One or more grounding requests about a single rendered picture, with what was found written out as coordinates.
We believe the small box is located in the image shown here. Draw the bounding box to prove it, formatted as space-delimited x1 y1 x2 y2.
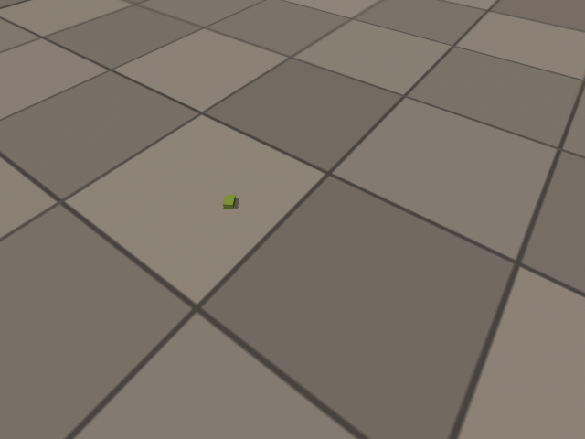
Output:
223 195 236 209

